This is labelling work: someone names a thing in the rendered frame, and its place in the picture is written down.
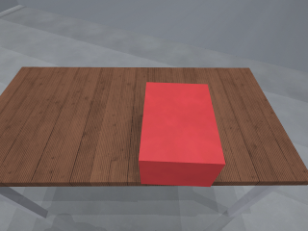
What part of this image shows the table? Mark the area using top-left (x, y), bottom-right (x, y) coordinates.
top-left (0, 66), bottom-right (308, 218)

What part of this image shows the carton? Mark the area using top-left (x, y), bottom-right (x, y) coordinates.
top-left (139, 82), bottom-right (226, 187)

